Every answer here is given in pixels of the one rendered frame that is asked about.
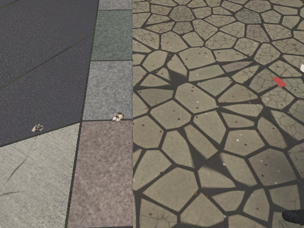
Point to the robot right hand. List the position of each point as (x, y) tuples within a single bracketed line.
[(294, 216)]

